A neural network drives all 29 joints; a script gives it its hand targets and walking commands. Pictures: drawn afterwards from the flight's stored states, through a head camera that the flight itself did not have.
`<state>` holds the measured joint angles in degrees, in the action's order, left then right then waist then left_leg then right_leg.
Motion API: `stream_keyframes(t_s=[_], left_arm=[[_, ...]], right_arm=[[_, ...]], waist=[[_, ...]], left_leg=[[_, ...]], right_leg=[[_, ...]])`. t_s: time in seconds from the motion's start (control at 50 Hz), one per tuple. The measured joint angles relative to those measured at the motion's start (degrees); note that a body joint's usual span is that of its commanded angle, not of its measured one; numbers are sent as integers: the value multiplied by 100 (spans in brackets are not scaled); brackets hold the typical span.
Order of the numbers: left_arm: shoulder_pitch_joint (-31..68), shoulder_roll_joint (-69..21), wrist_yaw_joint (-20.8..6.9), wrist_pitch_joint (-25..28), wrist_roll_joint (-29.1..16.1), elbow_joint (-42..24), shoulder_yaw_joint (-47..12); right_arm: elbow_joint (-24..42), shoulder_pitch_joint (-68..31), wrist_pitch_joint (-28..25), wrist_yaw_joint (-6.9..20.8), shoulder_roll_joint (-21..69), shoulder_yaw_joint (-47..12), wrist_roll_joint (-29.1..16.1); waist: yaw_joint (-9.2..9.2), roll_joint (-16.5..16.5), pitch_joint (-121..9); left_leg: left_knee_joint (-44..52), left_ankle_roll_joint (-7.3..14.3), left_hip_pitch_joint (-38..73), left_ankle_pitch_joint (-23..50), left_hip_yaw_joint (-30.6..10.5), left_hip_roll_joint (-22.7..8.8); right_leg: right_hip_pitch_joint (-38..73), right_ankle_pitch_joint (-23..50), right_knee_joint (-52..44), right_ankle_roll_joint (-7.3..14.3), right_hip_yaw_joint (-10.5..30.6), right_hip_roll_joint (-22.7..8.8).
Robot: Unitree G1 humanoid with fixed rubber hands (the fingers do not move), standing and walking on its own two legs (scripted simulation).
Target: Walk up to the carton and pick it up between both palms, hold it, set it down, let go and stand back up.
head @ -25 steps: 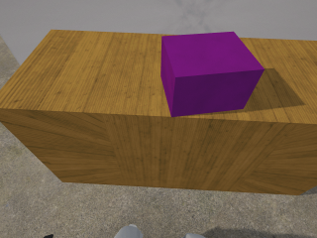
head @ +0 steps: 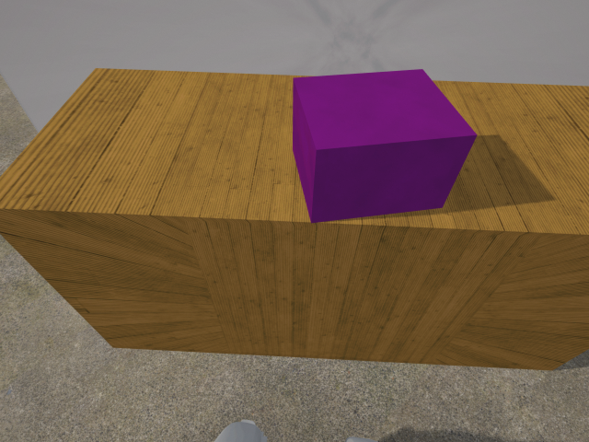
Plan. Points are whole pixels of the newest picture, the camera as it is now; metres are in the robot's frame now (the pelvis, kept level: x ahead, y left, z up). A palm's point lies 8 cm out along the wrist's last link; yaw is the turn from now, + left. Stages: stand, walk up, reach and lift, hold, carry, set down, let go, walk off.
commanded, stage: walk up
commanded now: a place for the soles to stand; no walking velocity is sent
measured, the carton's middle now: (368, 143) +0.63 -0.11 +0.06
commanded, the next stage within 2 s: none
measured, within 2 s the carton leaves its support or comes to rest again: neither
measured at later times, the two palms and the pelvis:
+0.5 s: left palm out of the picture +0.08 +0.30 -0.09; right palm out of the picture +0.08 -0.31 -0.09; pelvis +0.01 -0.01 +0.00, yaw +0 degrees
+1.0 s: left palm out of the picture +0.09 +0.29 -0.09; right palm out of the picture +0.09 -0.32 -0.09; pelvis +0.02 -0.02 +0.00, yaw +0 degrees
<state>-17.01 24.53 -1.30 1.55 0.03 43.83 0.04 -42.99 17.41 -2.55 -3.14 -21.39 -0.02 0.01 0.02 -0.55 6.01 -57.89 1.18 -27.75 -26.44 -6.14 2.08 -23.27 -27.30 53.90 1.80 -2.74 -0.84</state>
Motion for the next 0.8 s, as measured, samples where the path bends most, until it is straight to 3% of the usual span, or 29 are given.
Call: stream_keyframes(t_s=[0.06,0.12,0.2,0.3,0.42,0.54,0.6,0.66,0.74,0.8], left_arm=[[2,-1,-2,-9,0,1,0],[63,-1,2,-108,0,3,1],[149,0,30,-143,0,0,0],[233,1,10,-102,0,0,-1],[43,-13,3,15,0,9,0],[0,-14,4,13,0,8,-1],[50,-14,5,-60,0,11,0],[128,-13,37,-122,0,9,0],[249,-13,36,-112,0,7,0],[231,-15,11,-51,0,8,-1]], right_arm=[[0,3,-74,2,-2,0,0],[-7,64,-214,7,0,0,0],[-9,133,-217,7,1,0,0],[-11,120,-122,6,1,0,0],[-8,48,11,6,-10,0,0],[-5,49,-73,7,-13,0,0],[-10,80,-205,7,-11,0,0],[-12,134,-246,7,-11,0,0],[-12,137,-201,7,-11,0,0],[-16,125,-76,7,-10,0,0]], waist=[[-1,68,-2],[-1,27,0],[-1,-10,0],[0,-191,-1],[1,-145,-38],[-3,48,-44],[-1,32,-39],[0,21,-39],[1,-80,-42],[1,-166,-33]], left_leg=[[490,65,196,67,-2,-19],[501,-142,228,231,16,9],[502,-155,327,198,15,-70],[500,-283,291,191,15,-102],[98,-58,80,43,14,24],[456,87,184,-30,9,-1],[559,-145,234,246,24,19],[560,-160,315,225,22,-22],[560,-230,323,211,24,-80],[530,-207,310,211,22,-89]], right_leg=[[-1,-18,7,0,-17,0],[0,-141,139,0,16,-21],[-9,-468,291,0,33,-22],[-5,-204,66,0,73,-22],[-1,7,-22,0,38,-17],[-4,-17,-28,0,0,-15],[0,-15,53,0,22,-43],[-2,-465,243,0,23,-44],[-2,-544,206,0,52,-44],[10,12,45,0,34,-42]])
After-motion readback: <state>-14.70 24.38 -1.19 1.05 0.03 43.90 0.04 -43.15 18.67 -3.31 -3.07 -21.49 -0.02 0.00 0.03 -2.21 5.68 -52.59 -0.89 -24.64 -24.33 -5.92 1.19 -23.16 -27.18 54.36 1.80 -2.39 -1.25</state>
